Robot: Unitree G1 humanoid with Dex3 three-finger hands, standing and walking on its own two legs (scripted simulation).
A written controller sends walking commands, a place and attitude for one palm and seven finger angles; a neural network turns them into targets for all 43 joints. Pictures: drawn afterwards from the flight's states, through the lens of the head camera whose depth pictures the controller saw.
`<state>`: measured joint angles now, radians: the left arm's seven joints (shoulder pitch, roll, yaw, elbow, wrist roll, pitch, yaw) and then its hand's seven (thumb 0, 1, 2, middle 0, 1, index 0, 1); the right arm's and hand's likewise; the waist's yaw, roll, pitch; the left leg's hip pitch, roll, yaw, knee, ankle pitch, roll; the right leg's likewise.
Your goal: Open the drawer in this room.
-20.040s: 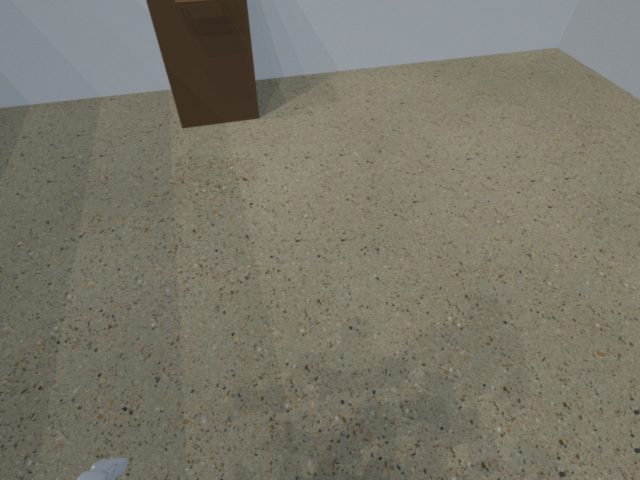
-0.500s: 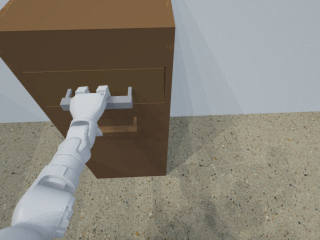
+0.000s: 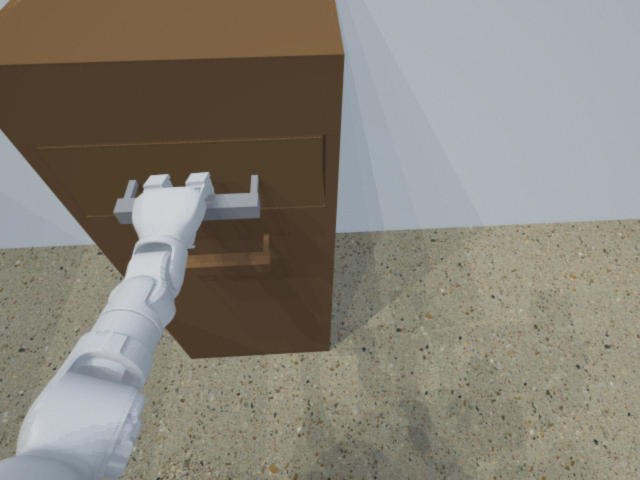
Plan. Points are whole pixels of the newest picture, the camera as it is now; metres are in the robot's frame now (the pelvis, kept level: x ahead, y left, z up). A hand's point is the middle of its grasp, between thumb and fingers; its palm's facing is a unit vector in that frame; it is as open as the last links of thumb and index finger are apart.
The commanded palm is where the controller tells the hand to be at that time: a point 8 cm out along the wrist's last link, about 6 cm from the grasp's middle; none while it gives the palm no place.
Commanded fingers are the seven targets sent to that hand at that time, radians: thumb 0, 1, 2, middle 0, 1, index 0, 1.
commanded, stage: pull the drawer open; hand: left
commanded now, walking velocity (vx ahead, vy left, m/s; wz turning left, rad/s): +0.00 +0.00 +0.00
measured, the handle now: (191, 196) +0.50 +0.18 +0.04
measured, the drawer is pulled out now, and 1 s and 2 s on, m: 0.00 0.03 0.15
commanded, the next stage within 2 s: none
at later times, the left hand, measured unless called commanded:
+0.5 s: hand (182, 246) +0.42 +0.19 +0.02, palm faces -0.01 -0.04 -1.00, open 6.1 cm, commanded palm +0.40 +0.19 +0.08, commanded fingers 0.00 0.90 0.90 -0.40 -1.35 -0.40 -1.35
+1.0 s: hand (182, 256) +0.41 +0.19 +0.02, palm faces -0.01 -0.08 -1.00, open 6.1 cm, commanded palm +0.35 +0.19 +0.08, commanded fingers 0.00 0.90 0.90 -0.40 -1.35 -0.40 -1.35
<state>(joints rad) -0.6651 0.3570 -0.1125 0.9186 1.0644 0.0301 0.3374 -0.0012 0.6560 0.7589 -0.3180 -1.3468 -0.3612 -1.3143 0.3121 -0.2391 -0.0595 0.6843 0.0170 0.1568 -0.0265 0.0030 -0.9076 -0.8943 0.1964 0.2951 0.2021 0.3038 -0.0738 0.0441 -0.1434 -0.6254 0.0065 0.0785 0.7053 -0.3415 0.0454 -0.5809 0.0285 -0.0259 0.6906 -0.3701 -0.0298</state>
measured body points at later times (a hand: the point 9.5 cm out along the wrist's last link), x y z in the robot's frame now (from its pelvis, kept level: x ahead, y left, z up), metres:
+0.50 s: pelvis +0.02 +0.00 +0.00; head +0.08 -0.01 +0.45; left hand +0.42 +0.19 +0.08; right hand +0.12 -0.26 -0.13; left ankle -0.01 +0.09 -0.71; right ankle -0.03 -0.10 -0.71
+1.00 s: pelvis +0.02 -0.01 +0.01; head +0.07 -0.03 +0.45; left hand +0.40 +0.19 +0.08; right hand +0.08 -0.27 -0.13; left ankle -0.01 +0.09 -0.71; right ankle -0.03 -0.10 -0.71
